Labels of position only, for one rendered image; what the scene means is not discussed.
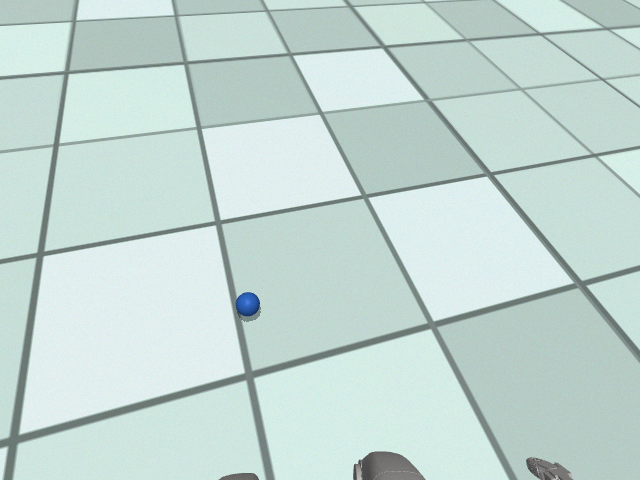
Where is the ball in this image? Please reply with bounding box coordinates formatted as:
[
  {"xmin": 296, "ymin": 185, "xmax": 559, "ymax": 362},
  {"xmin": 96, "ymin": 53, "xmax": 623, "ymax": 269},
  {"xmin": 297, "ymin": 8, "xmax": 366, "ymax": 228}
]
[{"xmin": 236, "ymin": 292, "xmax": 260, "ymax": 316}]

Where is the right robot hand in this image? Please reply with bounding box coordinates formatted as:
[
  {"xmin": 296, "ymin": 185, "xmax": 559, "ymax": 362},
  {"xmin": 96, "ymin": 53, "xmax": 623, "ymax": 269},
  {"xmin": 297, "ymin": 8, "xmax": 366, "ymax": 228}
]
[{"xmin": 526, "ymin": 457, "xmax": 573, "ymax": 480}]

